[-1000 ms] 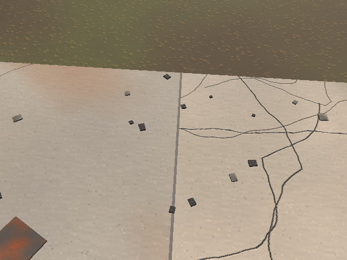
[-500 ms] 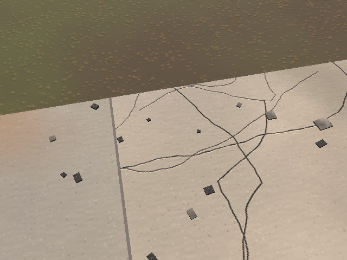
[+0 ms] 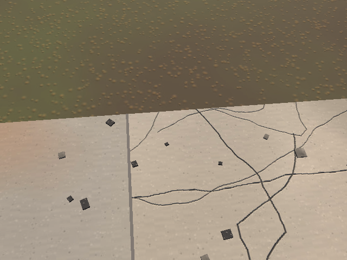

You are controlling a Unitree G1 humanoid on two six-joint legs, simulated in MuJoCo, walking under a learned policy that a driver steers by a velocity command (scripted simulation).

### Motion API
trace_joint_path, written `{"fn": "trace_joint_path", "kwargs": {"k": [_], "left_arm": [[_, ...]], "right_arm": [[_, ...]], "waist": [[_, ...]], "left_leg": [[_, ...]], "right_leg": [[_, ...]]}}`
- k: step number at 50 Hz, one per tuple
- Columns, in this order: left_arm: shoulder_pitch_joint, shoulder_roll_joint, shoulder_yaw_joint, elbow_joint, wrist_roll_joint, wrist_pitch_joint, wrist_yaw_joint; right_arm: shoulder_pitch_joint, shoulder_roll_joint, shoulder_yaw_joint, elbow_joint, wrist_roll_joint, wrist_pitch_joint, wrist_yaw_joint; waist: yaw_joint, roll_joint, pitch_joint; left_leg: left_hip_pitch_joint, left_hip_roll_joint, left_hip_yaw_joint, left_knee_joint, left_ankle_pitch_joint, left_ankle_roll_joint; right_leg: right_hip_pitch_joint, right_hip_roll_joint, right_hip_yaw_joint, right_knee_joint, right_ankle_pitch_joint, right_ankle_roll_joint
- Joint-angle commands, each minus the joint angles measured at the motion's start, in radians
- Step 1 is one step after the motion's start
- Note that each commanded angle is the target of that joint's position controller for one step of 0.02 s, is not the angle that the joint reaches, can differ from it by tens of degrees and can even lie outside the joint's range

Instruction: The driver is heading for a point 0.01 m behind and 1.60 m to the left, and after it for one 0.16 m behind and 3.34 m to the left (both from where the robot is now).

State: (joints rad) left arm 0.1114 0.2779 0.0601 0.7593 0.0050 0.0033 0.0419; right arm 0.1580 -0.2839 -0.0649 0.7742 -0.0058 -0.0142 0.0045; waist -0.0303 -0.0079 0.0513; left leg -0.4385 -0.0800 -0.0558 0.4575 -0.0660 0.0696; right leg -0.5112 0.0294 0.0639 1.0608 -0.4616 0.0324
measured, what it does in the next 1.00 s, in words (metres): steps on the spot, turning left: right foot, then left foot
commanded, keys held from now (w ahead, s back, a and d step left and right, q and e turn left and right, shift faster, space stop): q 1.00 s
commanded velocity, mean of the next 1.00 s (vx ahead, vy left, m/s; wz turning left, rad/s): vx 0.01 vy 0.00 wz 0.57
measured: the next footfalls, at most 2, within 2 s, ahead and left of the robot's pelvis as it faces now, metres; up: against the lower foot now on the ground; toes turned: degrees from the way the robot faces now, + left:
right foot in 0.22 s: +0.12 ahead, -0.15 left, +0.00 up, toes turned +14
left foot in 0.66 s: +0.03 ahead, +0.10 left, +0.00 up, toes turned +26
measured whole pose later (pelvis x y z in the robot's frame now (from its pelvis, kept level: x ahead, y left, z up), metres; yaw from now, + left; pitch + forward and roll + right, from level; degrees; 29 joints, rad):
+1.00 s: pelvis +0.03 -0.01 +0.01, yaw +36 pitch +3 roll -1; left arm 0.12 0.30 0.08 0.69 0.00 0.00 0.02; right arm 0.17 -0.31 -0.08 0.61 0.01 0.04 -0.02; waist -0.01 -0.01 0.03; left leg -0.32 -0.08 -0.15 0.50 -0.22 0.05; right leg -0.47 0.02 0.08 0.80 -0.36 0.08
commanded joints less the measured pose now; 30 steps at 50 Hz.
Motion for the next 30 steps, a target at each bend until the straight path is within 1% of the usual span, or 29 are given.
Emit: {"fn": "trace_joint_path", "kwargs": {"k": [1, 3, 5, 7, 8, 10, 11, 12, 13, 14, 15, 16, 17, 18, 19, 20, 22, 25, 26, 28, 29, 30], "left_arm": [[0.086, 0.069, 0.020, -0.039, 0.000, -0.005, 0.014], [0.076, 0.075, 0.020, -0.040, -0.002, -0.007, 0.014], [0.062, 0.082, 0.022, -0.047, -0.005, -0.010, 0.011], [0.057, 0.086, 0.024, -0.051, -0.009, -0.019, 0.004], [0.063, 0.088, 0.025, -0.051, -0.011, -0.025, 0.000], [0.115, 0.090, 0.031, -0.037, -0.014, -0.038, -0.011], [0.147, 0.124, 0.043, -0.031, -0.008, -0.041, -0.012], [0.167, 0.196, 0.058, -0.041, 0.016, -0.037, -0.006], [0.120, 0.246, 0.068, -0.050, 0.055, -0.028, -0.010], [0.060, 0.189, 0.055, -0.087, 0.058, -0.034, -0.006], [0.010, 0.139, 0.042, -0.104, 0.039, -0.036, 0.000], [-0.012, 0.119, 0.036, -0.114, 0.021, -0.036, 0.002], [-0.009, 0.114, 0.033, -0.114, 0.008, -0.034, 0.005], [0.004, 0.116, 0.030, -0.112, 0.007, -0.030, 0.008], [0.024, 0.119, 0.031, -0.110, 0.010, -0.025, 0.010], [0.049, 0.125, 0.034, -0.107, 0.012, -0.019, 0.013], [0.090, 0.146, 0.044, -0.101, 0.013, -0.009, 0.018], [0.081, 0.186, 0.060, -0.107, 0.007, -0.002, 0.012], [0.073, 0.196, 0.065, -0.109, 0.004, -0.001, 0.008], [0.069, 0.204, 0.070, -0.108, -0.006, -0.003, -0.003], [0.067, 0.206, 0.072, -0.106, -0.012, -0.004, -0.007], [0.059, 0.208, 0.073, -0.104, -0.021, -0.006, -0.010]], "right_arm": [[-0.016, -0.169, -0.047, -0.089, 0.001, 0.007, -0.023], [-0.020, -0.179, -0.054, -0.103, 0.011, 0.014, -0.031], [-0.023, -0.178, -0.056, -0.114, 0.013, 0.024, -0.034], [-0.019, -0.174, -0.057, -0.124, 0.014, 0.034, -0.036], [-0.018, -0.172, -0.057, -0.128, 0.015, 0.040, -0.037], [-0.033, -0.166, -0.055, -0.141, 0.023, 0.052, -0.041], [-0.015, -0.145, -0.049, -0.145, 0.026, 0.056, -0.043], [0.014, -0.090, -0.035, -0.151, 0.021, 0.056, -0.041], [-0.009, -0.104, -0.043, -0.194, 0.025, 0.041, -0.034], [0.015, -0.180, -0.065, -0.173, 0.010, 0.030, -0.029], [0.049, -0.197, -0.077, -0.144, 0.018, 0.035, -0.026], [0.076, -0.174, -0.075, -0.118, 0.019, 0.049, -0.030], [0.082, -0.153, -0.069, -0.116, 0.016, 0.058, -0.032], [0.072, -0.127, -0.061, -0.125, 0.020, 0.064, -0.028], [0.045, -0.113, -0.055, -0.143, 0.027, 0.066, -0.025], [0.007, -0.101, -0.049, -0.165, 0.032, 0.065, -0.023], [-0.043, -0.090, -0.040, -0.200, 0.032, 0.064, -0.016], [-0.059, -0.076, -0.030, -0.228, 0.027, 0.063, 0.000], [-0.055, -0.081, -0.031, -0.232, 0.027, 0.064, 0.004], [-0.047, -0.097, -0.038, -0.239, 0.028, 0.070, 0.011], [-0.042, -0.101, -0.042, -0.242, 0.029, 0.073, 0.015], [-0.028, -0.101, -0.045, -0.242, 0.030, 0.075, 0.019]], "waist": [[0.036, 0.137, -0.189], [0.026, 0.140, -0.208], [0.018, 0.154, -0.200], [0.013, 0.166, -0.187], [0.015, 0.171, -0.181], [0.051, 0.172, -0.170], [0.057, 0.142, -0.172], [0.039, -0.033, -0.183], [0.012, -0.311, -0.121], [0.006, -0.228, -0.119], [-0.012, -0.147, -0.118], [-0.017, -0.106, -0.113], [-0.007, -0.100, -0.103], [0.002, -0.102, -0.095], [0.017, -0.116, -0.089], [0.039, -0.134, -0.087], [0.073, -0.159, -0.103], [0.082, -0.177, -0.125], [0.080, -0.183, -0.128], [0.078, -0.193, -0.127], [0.074, -0.195, -0.125], [0.061, -0.194, -0.124]], "left_leg": [[0.142, 0.218, -0.307, -0.175, -0.047, 0.163], [0.139, 0.215, -0.325, -0.173, -0.110, 0.151], [0.135, 0.210, -0.357, -0.175, -0.176, 0.138], [0.144, 0.206, -0.392, -0.166, -0.209, 0.126], [0.149, 0.203, -0.407, -0.157, -0.211, 0.119], [0.119, 0.169, -0.404, -0.115, -0.208, 0.087], [0.059, 0.129, -0.376, -0.062, -0.255, 0.049], [-0.069, 0.039, -0.254, 0.156, -0.417, -0.006], [-0.225, -0.080, -0.069, 0.383, -0.536, -0.051], [-0.218, -0.007, -0.107, 0.579, -0.504, -0.080], [-0.216, -0.002, -0.097, 0.656, -0.443, -0.094], [-0.219, 0.006, -0.079, 0.713, -0.398, -0.115], [-0.243, 0.014, -0.072, 0.768, -0.360, -0.133], [-0.244, 0.022, -0.051, 0.784, -0.338, -0.147], [-0.249, 0.032, -0.023, 0.754, -0.313, -0.158], [-0.265, 0.044, -0.006, 0.703, -0.297, -0.168], [-0.259, 0.071, 0.010, 0.602, -0.297, -0.181], [-0.137, 0.102, 0.055, 0.451, -0.321, -0.170], [-0.087, 0.101, 0.076, 0.407, -0.325, -0.160], [-0.026, 0.092, 0.108, 0.323, -0.319, -0.138], [-0.002, 0.089, 0.116, 0.271, -0.307, -0.123], [0.034, 0.084, 0.125, 0.197, -0.274, -0.102]], "right_leg": [[0.044, -0.002, 0.008, -0.162, 0.054, 0.022], [0.073, 0.002, 0.017, -0.234, 0.112, 0.030], [0.090, 0.007, 0.022, -0.291, 0.132, 0.031], [0.108, 0.012, 0.025, -0.361, 0.134, 0.024], [0.127, 0.015, 0.022, -0.411, 0.142, 0.016], [0.235, 0.016, -0.002, -0.592, 0.233, -0.010], [0.329, -0.053, 0.037, -0.671, 0.262, -0.038], [0.426, -0.274, 0.226, -0.735, 0.263, -0.119], [0.344, -0.422, 0.461, -0.807, 0.404, -0.261], [0.322, -0.436, 0.437, -0.787, 0.470, -0.294], [0.326, -0.376, 0.317, -0.752, 0.518, -0.250], [0.342, -0.315, 0.224, -0.728, 0.539, -0.210], [0.360, -0.300, 0.180, -0.716, 0.573, -0.203], [0.357, -0.283, 0.130, -0.716, 0.612, -0.207], [0.370, -0.268, 0.092, -0.722, 0.617, -0.212], [0.407, -0.269, 0.076, -0.724, 0.618, -0.221], [0.470, -0.294, 0.065, -0.720, 0.630, -0.240], [0.449, -0.322, 0.020, -0.714, 0.642, -0.247], [0.427, -0.327, 0.004, -0.713, 0.648, -0.246], [0.415, -0.340, -0.012, -0.699, 0.643, -0.241], [0.417, -0.348, -0.015, -0.685, 0.639, -0.234], [0.414, -0.351, -0.024, -0.660, 0.634, -0.219]]}}
Keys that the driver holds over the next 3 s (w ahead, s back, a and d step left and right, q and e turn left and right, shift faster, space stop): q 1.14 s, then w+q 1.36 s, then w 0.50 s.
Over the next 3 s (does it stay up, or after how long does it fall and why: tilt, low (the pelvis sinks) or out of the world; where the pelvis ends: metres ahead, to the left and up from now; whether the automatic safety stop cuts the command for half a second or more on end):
stays up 0.18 0.83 0.00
